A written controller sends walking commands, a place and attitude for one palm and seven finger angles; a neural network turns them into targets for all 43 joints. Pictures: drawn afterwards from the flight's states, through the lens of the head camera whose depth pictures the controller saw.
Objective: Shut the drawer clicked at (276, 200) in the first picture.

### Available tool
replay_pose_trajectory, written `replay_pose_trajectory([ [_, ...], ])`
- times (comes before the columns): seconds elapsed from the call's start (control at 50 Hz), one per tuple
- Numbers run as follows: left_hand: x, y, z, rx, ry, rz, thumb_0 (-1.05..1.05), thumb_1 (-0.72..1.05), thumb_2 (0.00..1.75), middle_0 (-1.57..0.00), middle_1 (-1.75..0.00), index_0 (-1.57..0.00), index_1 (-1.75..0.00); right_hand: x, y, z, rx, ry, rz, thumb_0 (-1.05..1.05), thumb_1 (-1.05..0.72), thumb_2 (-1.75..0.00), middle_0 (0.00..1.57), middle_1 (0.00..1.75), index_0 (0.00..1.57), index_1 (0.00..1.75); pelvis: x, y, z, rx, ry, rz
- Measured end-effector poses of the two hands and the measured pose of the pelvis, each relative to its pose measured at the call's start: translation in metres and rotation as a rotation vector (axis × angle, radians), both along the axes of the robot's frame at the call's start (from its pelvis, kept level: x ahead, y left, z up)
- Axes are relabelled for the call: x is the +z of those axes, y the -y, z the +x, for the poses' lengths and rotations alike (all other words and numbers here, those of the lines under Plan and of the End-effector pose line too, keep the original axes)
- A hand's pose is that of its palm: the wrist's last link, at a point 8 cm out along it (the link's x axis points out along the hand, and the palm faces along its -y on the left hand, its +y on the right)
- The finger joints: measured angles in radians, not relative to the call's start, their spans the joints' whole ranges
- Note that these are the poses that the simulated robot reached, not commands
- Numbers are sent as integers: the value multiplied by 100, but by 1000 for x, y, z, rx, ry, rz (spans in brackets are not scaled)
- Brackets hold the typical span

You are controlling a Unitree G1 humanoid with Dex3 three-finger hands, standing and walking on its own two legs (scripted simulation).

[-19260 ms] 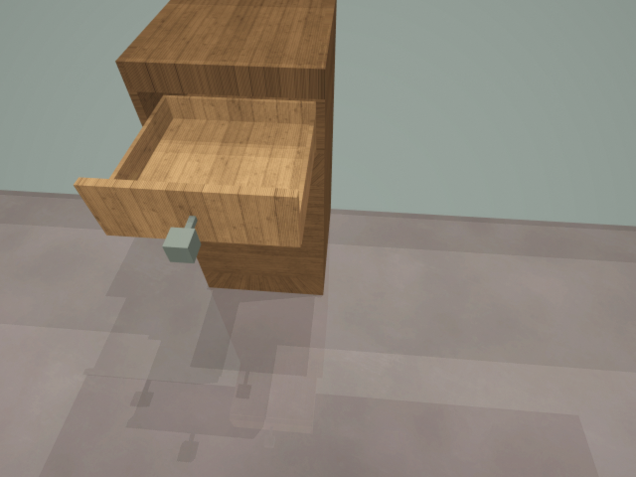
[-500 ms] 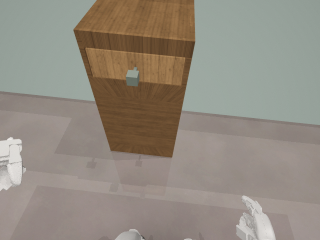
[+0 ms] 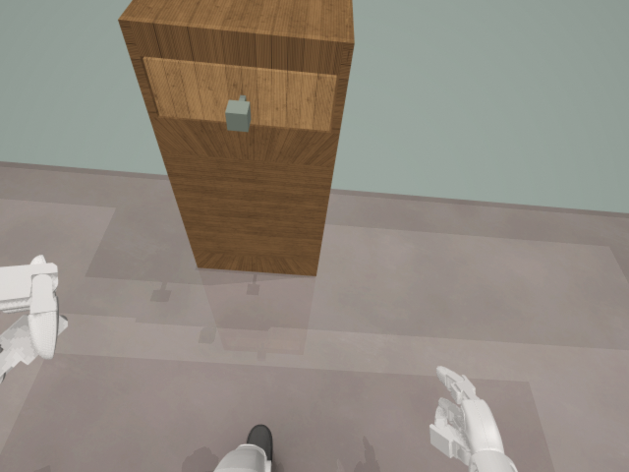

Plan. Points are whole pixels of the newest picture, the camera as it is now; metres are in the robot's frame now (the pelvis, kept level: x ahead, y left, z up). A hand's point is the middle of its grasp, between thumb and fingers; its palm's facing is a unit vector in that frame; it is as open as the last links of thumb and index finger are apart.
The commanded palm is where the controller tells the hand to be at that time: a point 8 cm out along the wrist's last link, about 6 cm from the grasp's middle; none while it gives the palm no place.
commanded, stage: stop stepping back and stand still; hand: left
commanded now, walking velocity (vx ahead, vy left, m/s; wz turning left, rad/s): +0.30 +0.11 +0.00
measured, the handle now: (240, 109) +0.77 +0.23 -0.03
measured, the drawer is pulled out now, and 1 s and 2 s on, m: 0.00 0.00 0.00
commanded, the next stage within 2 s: let the arm hang, fingers relaxed in 0.74 s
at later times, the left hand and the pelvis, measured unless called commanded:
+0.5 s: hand out of the picture +0.16 +0.25 +0.19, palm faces +0.30 -0.83 -0.47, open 3.3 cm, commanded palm +0.11 +0.31 +0.19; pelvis -0.02 +0.03 +0.01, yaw +0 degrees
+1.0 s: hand (92, 443) +0.14 +0.28 -0.06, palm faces +0.13 -0.92 -0.38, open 3.1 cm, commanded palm none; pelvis -0.03 +0.04 -0.01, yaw +4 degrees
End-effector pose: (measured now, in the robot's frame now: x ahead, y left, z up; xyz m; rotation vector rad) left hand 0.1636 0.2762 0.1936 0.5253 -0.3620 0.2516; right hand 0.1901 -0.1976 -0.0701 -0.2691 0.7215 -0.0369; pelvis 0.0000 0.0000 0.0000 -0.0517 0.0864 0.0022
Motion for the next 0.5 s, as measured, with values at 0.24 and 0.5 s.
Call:
replay_pose_trajectory([
  [0.24, -11, -26, -21, 34, 17, -19, 2, 88, 90, -140, -160, -141, -160, -8, 56, -81, -252, -29, -122, 1, -91, -89, 20, 30, 20, 30, -14, -20, 7, 19, 137, -8],
  [0.5, 14, -21, -40, -15, -30, 23, 2, 89, 90, -140, -160, -141, -160, 8, -7, -70, -123, 22, 16, 1, -91, -89, 20, 30, 20, 30, 5, -29, -22, -2, 88, 32],
])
